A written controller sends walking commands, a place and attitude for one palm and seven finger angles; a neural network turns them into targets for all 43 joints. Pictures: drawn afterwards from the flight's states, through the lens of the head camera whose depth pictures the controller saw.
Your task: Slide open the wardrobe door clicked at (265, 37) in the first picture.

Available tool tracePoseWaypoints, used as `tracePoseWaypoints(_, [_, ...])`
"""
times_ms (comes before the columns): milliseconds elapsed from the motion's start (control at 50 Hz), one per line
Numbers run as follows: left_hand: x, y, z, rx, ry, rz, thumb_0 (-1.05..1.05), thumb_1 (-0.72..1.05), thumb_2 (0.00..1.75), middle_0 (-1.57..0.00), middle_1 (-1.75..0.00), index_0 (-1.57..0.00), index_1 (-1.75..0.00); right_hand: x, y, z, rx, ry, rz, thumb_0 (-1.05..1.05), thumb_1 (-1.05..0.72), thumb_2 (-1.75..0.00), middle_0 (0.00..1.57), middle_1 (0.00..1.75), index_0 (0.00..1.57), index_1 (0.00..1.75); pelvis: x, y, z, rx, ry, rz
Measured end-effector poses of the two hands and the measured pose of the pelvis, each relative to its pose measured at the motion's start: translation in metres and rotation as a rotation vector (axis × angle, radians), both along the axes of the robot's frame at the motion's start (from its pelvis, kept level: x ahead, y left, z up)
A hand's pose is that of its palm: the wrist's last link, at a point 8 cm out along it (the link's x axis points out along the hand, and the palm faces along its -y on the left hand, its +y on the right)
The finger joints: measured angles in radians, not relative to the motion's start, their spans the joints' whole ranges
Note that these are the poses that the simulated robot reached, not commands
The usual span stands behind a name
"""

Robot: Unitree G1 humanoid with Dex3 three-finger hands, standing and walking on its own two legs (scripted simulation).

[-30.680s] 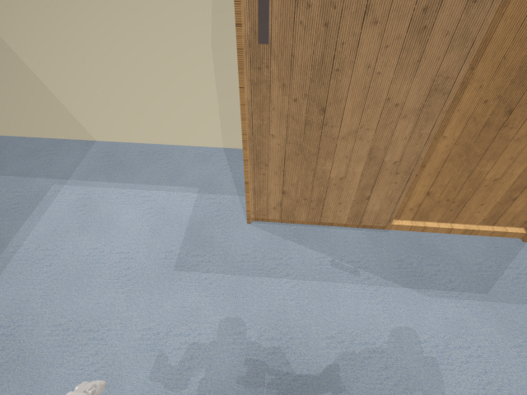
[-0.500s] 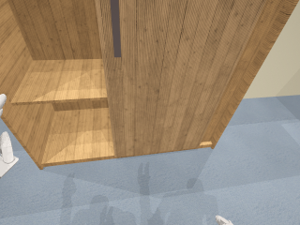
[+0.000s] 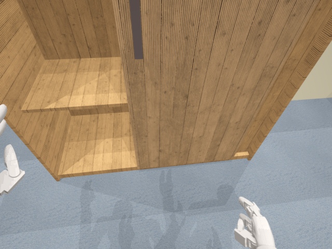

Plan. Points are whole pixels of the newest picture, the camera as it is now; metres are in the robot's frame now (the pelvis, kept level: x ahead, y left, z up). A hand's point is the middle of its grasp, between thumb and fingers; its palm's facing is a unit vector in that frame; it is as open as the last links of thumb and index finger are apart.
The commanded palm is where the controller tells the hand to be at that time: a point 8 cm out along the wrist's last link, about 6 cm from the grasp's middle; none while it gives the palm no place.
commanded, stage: stop stepping back and stand still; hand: left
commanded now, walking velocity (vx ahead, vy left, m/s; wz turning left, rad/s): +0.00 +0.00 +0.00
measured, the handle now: (134, 7) +0.67 +0.14 +0.26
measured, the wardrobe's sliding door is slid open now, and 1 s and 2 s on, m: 0.50 0.50 0.50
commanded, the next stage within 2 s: let the arm hang, fingers relaxed in 0.10 s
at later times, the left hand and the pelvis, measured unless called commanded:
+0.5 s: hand out of the picture +0.02 +0.18 -0.17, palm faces -0.02 -0.99 -0.17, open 7.4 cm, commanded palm none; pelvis -0.04 +0.00 -0.01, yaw +3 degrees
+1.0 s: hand out of the picture -0.06 +0.19 -0.17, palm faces +0.06 -0.98 -0.21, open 7.4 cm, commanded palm none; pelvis -0.04 +0.01 +0.00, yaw +2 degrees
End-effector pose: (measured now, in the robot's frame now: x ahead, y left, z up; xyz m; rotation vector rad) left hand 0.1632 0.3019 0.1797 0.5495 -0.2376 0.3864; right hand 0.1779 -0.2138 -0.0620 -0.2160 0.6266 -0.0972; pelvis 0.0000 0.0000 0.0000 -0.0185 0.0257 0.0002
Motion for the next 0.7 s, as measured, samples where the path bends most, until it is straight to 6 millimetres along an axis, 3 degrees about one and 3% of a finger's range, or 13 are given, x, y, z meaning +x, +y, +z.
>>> tracePoseWaypoints(220, [-0.012,0.001,-0.019,-0.059,0.060,0.024,0.01,0.88,0.90,-0.21,-0.30,-0.22,-0.30,-0.023,-0.018,-0.007,-0.037,0.062,-0.014,0.01,-0.90,-0.90,0.20,0.30,0.21,0.30,-0.008,-0.001,0.001,-0.004,-0.008,0.016])
tracePoseWaypoints(260, [-0.005,0.006,-0.058,-0.096,0.224,0.021,0.01,0.89,0.90,-0.21,-0.30,-0.21,-0.30,-0.030,-0.026,-0.020,-0.036,0.117,0.022,0.01,-0.90,-0.90,0.20,0.30,0.21,0.30,-0.014,0.002,-0.002,-0.004,-0.002,0.032])
tracePoseWaypoints(320, [-0.008,0.008,-0.145,-0.215,0.592,0.056,0.00,0.89,0.90,-0.20,-0.30,-0.21,-0.30,-0.044,-0.039,-0.039,-0.046,0.218,0.022,0.01,-0.90,-0.90,0.20,0.30,0.21,0.30,-0.023,0.006,-0.006,0.002,-0.002,0.044])
tracePoseWaypoints(400, [-0.058,-0.020,-0.250,-0.375,1.039,0.089,0.01,0.90,0.90,-0.20,-0.30,-0.20,-0.30,-0.080,-0.051,-0.053,-0.057,0.337,-0.027,0.01,-0.90,-0.90,0.20,0.30,0.21,0.30,-0.032,0.004,-0.008,0.012,-0.012,0.045])
tracePoseWaypoints(480, [-0.129,-0.066,-0.313,-0.537,1.353,0.095,0.01,0.90,0.90,-0.20,-0.29,-0.20,-0.30,-0.131,-0.052,-0.059,-0.074,0.505,-0.073,0.01,-0.90,-0.90,0.20,0.30,0.20,0.30,-0.036,0.001,-0.006,0.011,-0.023,0.046])
tracePoseWaypoints(500, [-0.146,-0.075,-0.322,-0.576,1.409,0.103,0.01,0.91,0.90,-0.20,-0.30,-0.20,-0.30,-0.144,-0.051,-0.060,-0.077,0.551,-0.083,0.01,-0.90,-0.90,0.20,0.30,0.20,0.30,-0.037,0.000,-0.005,0.009,-0.024,0.047])
tracePoseWaypoints(600, [-0.214,-0.076,-0.334,-0.661,1.564,0.226,0.01,0.97,0.89,-0.21,-0.30,-0.21,-0.30,-0.203,-0.037,-0.065,-0.066,0.758,-0.108,0.01,-0.90,-0.90,0.20,0.30,0.20,0.30,-0.039,-0.002,-0.001,-0.005,-0.024,0.056])
tracePoseWaypoints(700, [-0.258,-0.070,-0.326,-0.674,1.648,0.313,0.01,0.94,0.89,-0.21,-0.30,-0.21,-0.30,-0.233,-0.018,-0.072,-0.017,0.847,-0.123,0.01,-0.90,-0.90,0.20,0.30,0.20,0.30,-0.041,0.002,0.001,-0.009,-0.028,0.057])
